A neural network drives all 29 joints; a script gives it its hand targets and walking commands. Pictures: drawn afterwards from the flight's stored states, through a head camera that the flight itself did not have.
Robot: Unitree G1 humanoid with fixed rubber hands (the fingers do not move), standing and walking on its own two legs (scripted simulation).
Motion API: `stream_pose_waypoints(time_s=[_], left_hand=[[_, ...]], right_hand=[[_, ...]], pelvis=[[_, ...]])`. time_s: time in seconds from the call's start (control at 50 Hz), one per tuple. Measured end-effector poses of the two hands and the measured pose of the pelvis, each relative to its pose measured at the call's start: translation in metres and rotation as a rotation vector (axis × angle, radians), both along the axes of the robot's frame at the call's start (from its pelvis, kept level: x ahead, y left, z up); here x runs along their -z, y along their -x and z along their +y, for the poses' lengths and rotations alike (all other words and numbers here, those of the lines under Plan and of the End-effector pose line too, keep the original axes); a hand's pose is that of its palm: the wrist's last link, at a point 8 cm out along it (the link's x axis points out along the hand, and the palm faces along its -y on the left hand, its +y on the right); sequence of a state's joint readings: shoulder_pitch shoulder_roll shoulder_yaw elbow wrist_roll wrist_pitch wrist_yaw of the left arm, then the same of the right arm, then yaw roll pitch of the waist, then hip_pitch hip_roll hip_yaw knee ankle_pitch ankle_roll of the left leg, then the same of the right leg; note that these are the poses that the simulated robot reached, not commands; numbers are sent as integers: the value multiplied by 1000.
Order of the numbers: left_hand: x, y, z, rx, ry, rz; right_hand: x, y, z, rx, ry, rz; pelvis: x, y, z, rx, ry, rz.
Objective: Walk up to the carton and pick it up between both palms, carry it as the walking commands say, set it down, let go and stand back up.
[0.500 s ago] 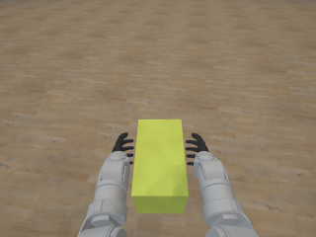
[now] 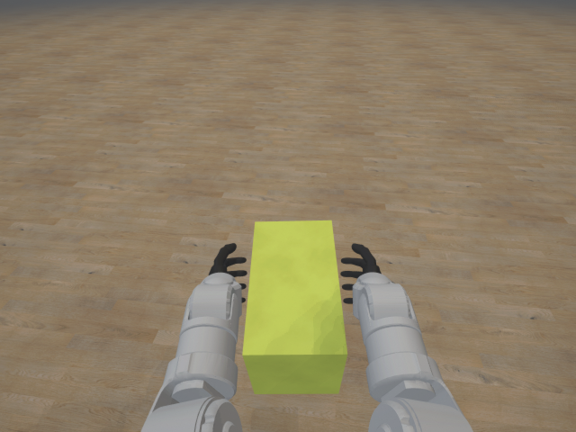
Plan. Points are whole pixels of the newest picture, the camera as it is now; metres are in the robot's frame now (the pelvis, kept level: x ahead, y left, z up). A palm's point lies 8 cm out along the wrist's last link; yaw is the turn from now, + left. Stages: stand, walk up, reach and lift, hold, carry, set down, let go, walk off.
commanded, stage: reach and lift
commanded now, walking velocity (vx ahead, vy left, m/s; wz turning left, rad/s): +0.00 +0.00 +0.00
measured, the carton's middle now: (294, 303) +0.36 +0.00 -0.02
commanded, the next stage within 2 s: hold in 0.70 s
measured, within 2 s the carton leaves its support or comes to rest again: neither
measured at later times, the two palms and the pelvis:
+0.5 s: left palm (222, 288) +0.32 +0.11 +0.07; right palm (373, 289) +0.31 -0.12 +0.07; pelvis +0.00 +0.00 +0.00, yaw -1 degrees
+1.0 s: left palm (220, 293) +0.31 +0.11 +0.07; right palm (373, 292) +0.31 -0.11 +0.07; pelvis +0.00 +0.00 +0.00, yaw +0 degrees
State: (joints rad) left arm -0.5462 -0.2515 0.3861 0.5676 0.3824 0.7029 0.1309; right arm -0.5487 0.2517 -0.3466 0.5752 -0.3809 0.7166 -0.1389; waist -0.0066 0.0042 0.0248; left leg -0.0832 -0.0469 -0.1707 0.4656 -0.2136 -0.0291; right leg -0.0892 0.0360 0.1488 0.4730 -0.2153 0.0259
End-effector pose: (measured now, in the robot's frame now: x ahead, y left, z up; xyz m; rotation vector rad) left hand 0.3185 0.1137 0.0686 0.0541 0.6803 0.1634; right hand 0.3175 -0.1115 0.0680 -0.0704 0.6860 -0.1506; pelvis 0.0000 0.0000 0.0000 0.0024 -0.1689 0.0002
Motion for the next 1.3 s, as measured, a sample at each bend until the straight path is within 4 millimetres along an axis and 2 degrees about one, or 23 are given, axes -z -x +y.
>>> stream_pose_waypoints(time_s=[0.8, 1.3], left_hand=[[2, 6, -2, 31, -7, 5], [1, 11, 0, 36, -14, 5]], right_hand=[[0, 5, -4, -23, 12, 1], [1, 12, -2, -14, 10, 2]], pelvis=[[-3, -3, -2, 0, 1, 14], [-1, 3, 2, 2, 2, 15]])
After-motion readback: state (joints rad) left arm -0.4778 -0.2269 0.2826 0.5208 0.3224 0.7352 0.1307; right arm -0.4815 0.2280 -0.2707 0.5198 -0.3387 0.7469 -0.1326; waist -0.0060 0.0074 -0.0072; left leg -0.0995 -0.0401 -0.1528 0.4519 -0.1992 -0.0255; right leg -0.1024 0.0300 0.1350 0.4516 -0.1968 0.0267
